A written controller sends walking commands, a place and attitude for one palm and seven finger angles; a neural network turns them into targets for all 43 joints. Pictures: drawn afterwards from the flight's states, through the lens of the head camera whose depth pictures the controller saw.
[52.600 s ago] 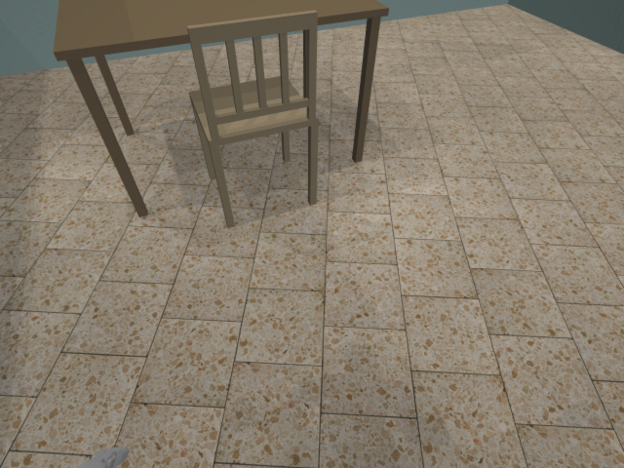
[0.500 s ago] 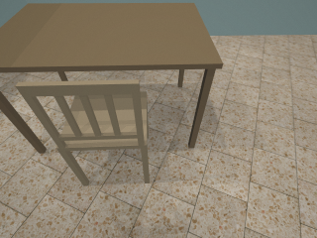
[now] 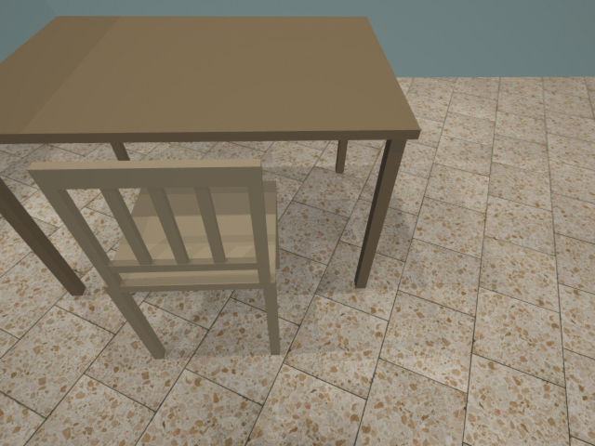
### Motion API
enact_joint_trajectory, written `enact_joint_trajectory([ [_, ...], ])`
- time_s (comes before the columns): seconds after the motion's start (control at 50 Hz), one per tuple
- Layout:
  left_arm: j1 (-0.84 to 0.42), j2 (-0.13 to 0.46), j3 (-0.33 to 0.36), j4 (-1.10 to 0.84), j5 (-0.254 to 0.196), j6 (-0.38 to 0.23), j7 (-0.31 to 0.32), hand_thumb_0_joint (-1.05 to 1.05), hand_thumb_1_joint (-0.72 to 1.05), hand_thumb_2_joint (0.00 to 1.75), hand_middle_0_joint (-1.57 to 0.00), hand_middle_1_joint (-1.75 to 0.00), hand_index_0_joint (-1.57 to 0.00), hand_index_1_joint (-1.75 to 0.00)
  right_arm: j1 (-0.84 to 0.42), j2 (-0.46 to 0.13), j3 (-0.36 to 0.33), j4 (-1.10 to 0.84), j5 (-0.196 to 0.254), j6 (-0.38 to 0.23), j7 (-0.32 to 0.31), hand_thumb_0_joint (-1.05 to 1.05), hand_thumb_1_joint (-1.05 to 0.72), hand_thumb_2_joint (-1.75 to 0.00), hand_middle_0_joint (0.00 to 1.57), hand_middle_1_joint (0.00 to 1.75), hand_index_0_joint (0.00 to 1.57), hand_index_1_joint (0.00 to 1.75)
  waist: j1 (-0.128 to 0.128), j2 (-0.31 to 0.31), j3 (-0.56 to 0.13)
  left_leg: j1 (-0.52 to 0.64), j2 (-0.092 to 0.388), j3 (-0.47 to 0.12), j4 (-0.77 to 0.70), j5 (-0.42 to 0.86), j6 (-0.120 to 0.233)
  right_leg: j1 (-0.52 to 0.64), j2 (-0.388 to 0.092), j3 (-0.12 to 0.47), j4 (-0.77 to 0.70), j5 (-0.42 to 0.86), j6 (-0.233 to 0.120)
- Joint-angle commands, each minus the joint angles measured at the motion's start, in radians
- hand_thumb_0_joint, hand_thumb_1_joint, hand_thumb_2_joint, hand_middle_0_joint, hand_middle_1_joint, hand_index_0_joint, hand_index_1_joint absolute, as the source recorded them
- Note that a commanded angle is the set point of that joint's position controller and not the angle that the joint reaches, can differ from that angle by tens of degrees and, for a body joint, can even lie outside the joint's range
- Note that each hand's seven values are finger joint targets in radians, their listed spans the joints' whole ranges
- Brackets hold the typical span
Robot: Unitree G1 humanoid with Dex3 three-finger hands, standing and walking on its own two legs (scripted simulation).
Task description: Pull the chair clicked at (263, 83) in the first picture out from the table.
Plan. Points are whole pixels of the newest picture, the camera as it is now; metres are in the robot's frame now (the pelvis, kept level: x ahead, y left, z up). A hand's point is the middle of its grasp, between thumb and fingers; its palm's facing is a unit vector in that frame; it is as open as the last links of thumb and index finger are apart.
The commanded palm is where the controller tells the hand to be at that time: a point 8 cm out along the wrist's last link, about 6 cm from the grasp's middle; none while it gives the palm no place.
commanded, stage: take the last steps up to it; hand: left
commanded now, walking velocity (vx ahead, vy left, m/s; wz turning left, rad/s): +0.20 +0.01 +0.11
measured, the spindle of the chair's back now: (170, 227) +0.54 +0.30 -0.10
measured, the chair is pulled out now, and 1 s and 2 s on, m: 0.04 0.04 0.04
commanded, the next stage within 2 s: come to a stop and stand still in 0.34 s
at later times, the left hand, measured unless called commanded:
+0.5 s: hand out of the picture +0.06 +0.14 -0.17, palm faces +0.12 -0.98 -0.18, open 7.3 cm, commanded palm none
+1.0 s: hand out of the picture +0.14 +0.14 -0.17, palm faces +0.08 -0.97 -0.24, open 7.3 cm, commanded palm none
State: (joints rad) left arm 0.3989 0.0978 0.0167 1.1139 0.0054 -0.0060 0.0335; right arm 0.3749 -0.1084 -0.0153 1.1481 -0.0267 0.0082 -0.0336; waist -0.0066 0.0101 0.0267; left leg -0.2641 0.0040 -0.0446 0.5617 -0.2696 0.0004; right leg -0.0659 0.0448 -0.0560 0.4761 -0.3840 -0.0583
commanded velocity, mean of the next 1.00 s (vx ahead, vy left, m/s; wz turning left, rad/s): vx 0.00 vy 0.03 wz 0.04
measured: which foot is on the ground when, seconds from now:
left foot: down 0.00-0.30, up 0.32-0.58, down 0.60-0.92, up 0.94-1.00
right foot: down 0.00-0.60, up 0.62-0.86, down 0.88-1.00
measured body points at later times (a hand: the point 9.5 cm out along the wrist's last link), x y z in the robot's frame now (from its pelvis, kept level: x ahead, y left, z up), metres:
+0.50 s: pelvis +0.09 -0.01 +0.00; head +0.12 -0.01 +0.45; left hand +0.06 +0.20 -0.15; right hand +0.08 -0.22 -0.16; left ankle +0.08 +0.10 -0.66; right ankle -0.01 -0.08 -0.73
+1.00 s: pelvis +0.12 -0.04 +0.00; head +0.13 -0.06 +0.45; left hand +0.13 +0.19 -0.15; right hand +0.15 -0.27 -0.17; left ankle +0.12 +0.09 -0.72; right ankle +0.13 -0.14 -0.73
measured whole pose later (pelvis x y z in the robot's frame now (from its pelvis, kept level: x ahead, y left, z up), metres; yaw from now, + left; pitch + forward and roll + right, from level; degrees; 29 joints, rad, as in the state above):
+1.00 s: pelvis +0.12 -0.04 +0.00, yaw +3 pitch -2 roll +1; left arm 0.28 0.15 0.01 1.03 0.02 0.02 0.03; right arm 0.26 -0.17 -0.04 1.07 -0.02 0.04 -0.02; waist -0.01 0.03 0.02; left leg -0.30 0.03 0.03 0.67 -0.34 0.00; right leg -0.26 -0.02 -0.07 0.60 -0.31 -0.03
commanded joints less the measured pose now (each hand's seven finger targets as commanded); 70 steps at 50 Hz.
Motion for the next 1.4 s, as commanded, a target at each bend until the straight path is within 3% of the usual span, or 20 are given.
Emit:
enact_joint_trajectory([
  [0.0,0.082,0.106,0.023,-0.020,0.010,-0.006,0.007,0.00,0.90,0.90,-0.20,-0.30,-0.20,-0.30,0.092,-0.049,-0.015,-0.029,-0.001,-0.014,-0.004,0.00,-0.90,-0.90,0.20,0.30,0.20,0.30,-0.017,-0.093,0.218,-0.062,0.014,0.061,0.032,-0.028,0.047,-0.214,-0.193,0.185,-0.219,-0.124,-0.082],
  [0.08,0.086,0.072,0.026,-0.038,0.006,-0.012,0.001,0.00,0.90,0.90,-0.20,-0.30,-0.20,-0.30,0.157,-0.081,-0.016,-0.007,0.003,-0.038,-0.014,0.00,-0.90,-0.90,0.20,0.30,0.20,0.30,-0.018,0.097,0.168,0.041,0.091,-0.088,-0.091,0.190,0.113,-0.217,-0.079,0.039,0.024,0.161,-0.038],
  [0.16,0.034,0.047,0.018,-0.073,0.002,-0.028,-0.005,0.00,0.90,0.90,-0.20,-0.30,-0.20,-0.30,0.234,-0.130,-0.027,0.009,0.002,-0.051,-0.029,0.00,-0.90,-0.90,0.20,0.30,0.20,0.30,-0.032,0.174,0.027,0.268,0.267,-0.380,-0.185,0.461,0.270,-0.392,-0.051,-0.004,0.280,-0.125,-0.002],
  [0.2,0.007,0.037,0.016,-0.083,0.001,-0.031,-0.009,0.00,0.90,0.90,-0.20,-0.30,-0.20,-0.30,0.194,-0.121,-0.029,0.001,0.003,-0.049,-0.029,0.00,-0.90,-0.90,0.20,0.30,0.20,0.30,-0.015,0.113,0.023,0.207,0.249,-0.300,-0.161,0.451,0.249,-0.323,-0.073,0.004,0.185,-0.136,-0.001],
  [0.24,0.104,0.046,0.024,-0.051,0.005,-0.035,-0.009,0.00,0.90,0.90,-0.20,-0.30,-0.20,-0.30,0.109,-0.100,-0.020,-0.029,0.015,-0.047,-0.027,0.00,-0.90,-0.90,0.20,0.30,0.20,0.30,0.043,0.035,0.000,0.021,0.117,-0.130,-0.030,0.291,0.142,-0.051,-0.086,0.011,-0.100,0.123,-0.003],
  [0.28,0.204,0.158,0.050,-0.018,0.008,-0.036,0.005,0.00,0.90,0.90,-0.20,-0.30,-0.20,-0.30,0.060,-0.040,-0.015,-0.075,0.020,-0.042,-0.018,0.00,-0.90,-0.90,0.20,0.30,0.20,0.30,0.064,-0.272,0.023,-0.277,-0.035,0.087,0.226,-0.139,0.045,0.167,-0.339,0.272,-0.215,0.391,-0.072],
  [0.3,0.187,0.174,0.044,-0.020,0.011,-0.031,0.004,0.00,0.90,0.90,-0.20,-0.30,-0.20,-0.30,0.046,-0.056,-0.028,-0.073,0.016,-0.037,-0.011,0.00,-0.90,-0.90,0.20,0.30,0.20,0.30,0.064,-0.224,0.044,-0.293,-0.009,0.081,0.374,-0.294,0.036,0.104,-0.414,0.314,-0.248,0.311,-0.135],
  [0.36,0.138,0.121,0.037,-0.025,0.024,-0.036,0.013,0.00,0.90,0.90,-0.20,-0.30,-0.20,-0.30,-0.009,-0.012,-0.026,-0.087,0.011,-0.030,-0.004,0.00,-0.90,-0.90,0.20,0.30,0.20,0.30,0.040,-0.110,0.213,-0.421,0.044,0.076,0.585,-0.272,0.043,0.031,-0.411,0.245,-0.203,0.602,-0.193],
  [0.44,0.095,0.136,0.034,-0.019,0.023,-0.052,0.011,0.00,0.90,0.90,-0.20,-0.30,-0.20,-0.30,-0.047,0.037,-0.007,-0.135,0.019,-0.026,0.007,0.00,-0.90,-0.90,0.20,0.30,0.20,0.30,0.001,-0.113,0.136,-0.404,0.038,0.124,0.505,-0.291,0.057,0.081,-0.337,0.044,-0.108,1.035,-0.131],
  [0.5,0.034,0.151,0.027,-0.039,-0.004,-0.053,0.010,0.00,0.90,0.90,-0.20,-0.30,-0.20,-0.30,0.063,0.031,0.011,-0.111,0.024,-0.028,-0.003,0.00,-0.90,-0.90,0.20,0.30,0.20,0.30,-0.066,-0.097,0.016,-0.120,-0.040,0.205,0.199,-0.026,0.058,0.025,-0.248,-0.046,0.016,1.311,-0.064],
  [0.54,0.018,0.161,0.030,-0.053,-0.017,-0.045,0.009,0.00,0.90,0.90,-0.20,-0.30,-0.20,-0.30,0.195,-0.056,0.002,-0.068,0.016,-0.034,-0.009,0.00,-0.90,-0.90,0.20,0.30,0.20,0.30,-0.109,-0.088,-0.093,0.144,0.016,0.118,-0.012,0.398,0.085,-0.044,-0.210,-0.029,0.195,1.034,-0.012],
  [0.58,0.055,0.079,0.004,-0.070,-0.028,-0.033,0.011,0.00,0.90,0.90,-0.20,-0.30,-0.20,-0.30,0.220,-0.183,-0.028,-0.079,0.021,-0.038,-0.021,0.00,-0.90,-0.90,0.20,0.30,0.20,0.30,-0.068,0.127,-0.166,0.308,0.357,-0.238,-0.121,1.154,0.282,-0.235,-0.051,-0.002,0.530,-0.126,0.043],
  [0.6,0.060,0.083,0.009,-0.086,-0.012,-0.014,0.019,0.00,0.90,0.90,-0.20,-0.30,-0.20,-0.30,0.151,-0.190,-0.025,-0.093,0.021,-0.032,-0.023,0.00,-0.90,-0.90,0.20,0.30,0.20,0.30,-0.058,0.083,-0.094,0.233,0.375,-0.149,-0.134,1.167,0.303,-0.243,-0.076,0.070,0.627,-0.205,0.027],
  [0.7,0.064,0.095,0.014,-0.078,0.001,0.041,0.006,0.00,0.90,0.90,-0.20,-0.30,-0.20,-0.30,-0.074,-0.144,0.000,-0.132,0.013,-0.030,-0.038,0.00,-0.90,-0.90,0.20,0.30,0.20,0.30,0.044,0.130,0.067,-0.062,0.295,-0.073,-0.205,0.683,0.194,-0.241,-0.123,0.065,0.470,-0.105,0.069],
  [0.82,0.073,0.094,0.019,-0.085,0.016,0.039,0.006,0.00,0.90,0.90,-0.20,-0.30,-0.20,-0.30,-0.094,-0.177,-0.044,-0.133,0.019,-0.005,-0.012,0.00,-0.90,-0.90,0.20,0.30,0.20,0.30,0.049,0.053,-0.058,-0.036,0.215,-0.011,-0.107,0.263,0.121,-0.118,-0.094,-0.003,0.084,0.141,0.059],
  [0.88,-0.054,0.191,0.014,-0.123,0.015,0.010,0.007,0.00,0.90,0.90,-0.20,-0.30,-0.20,-0.30,-0.020,-0.076,-0.034,-0.122,0.025,0.022,0.013,0.00,-0.90,-0.90,0.20,0.30,0.20,0.30,-0.026,-0.183,0.006,0.020,0.006,0.098,0.047,-0.100,0.003,-0.302,-0.281,0.236,-0.195,0.109,-0.039],
  [0.96,-0.125,0.193,0.023,-0.136,0.018,0.007,0.012,0.00,0.90,0.90,-0.20,-0.30,-0.20,-0.30,0.015,-0.072,-0.029,-0.078,0.009,0.032,0.021,0.00,-0.90,-0.90,0.20,0.30,0.20,0.30,-0.035,-0.162,0.133,0.044,0.022,0.058,0.172,-0.081,0.007,-0.452,-0.280,0.254,-0.286,-0.104,-0.058],
  [1.06,-0.084,0.163,0.030,-0.124,0.007,0.002,0.013,0.00,0.90,0.90,-0.20,-0.30,-0.20,-0.30,0.070,-0.075,-0.013,-0.053,0.015,-0.005,0.008,0.00,-0.90,-0.90,0.20,0.30,0.20,0.30,-0.009,-0.030,0.087,0.049,0.062,0.017,-0.131,0.139,0.020,-0.258,-0.203,0.163,-0.106,0.237,-0.033],
  [1.14,-0.032,0.164,0.038,-0.105,-0.002,-0.005,0.014,0.00,0.90,0.90,-0.20,-0.30,-0.20,-0.30,0.060,-0.092,-0.011,-0.063,0.020,-0.019,-0.011,0.00,-0.90,-0.90,0.20,0.30,0.20,0.30,0.021,0.041,-0.101,0.089,0.084,0.027,-0.114,0.374,0.017,-0.044,-0.198,0.112,-0.007,0.589,-0.017],
  [1.38,-0.039,0.110,0.016,-0.062,0.004,0.005,0.009,0.00,0.90,0.90,-0.20,-0.30,-0.20,-0.30,0.141,-0.057,0.002,-0.024,0.007,-0.006,0.000,0.00,-0.90,-0.90,0.20,0.30,0.20,0.30,0.002,-0.034,0.131,0.024,0.058,0.024,-0.213,-0.038,0.036,-0.223,-0.145,0.122,-0.188,-0.024,0.000],
])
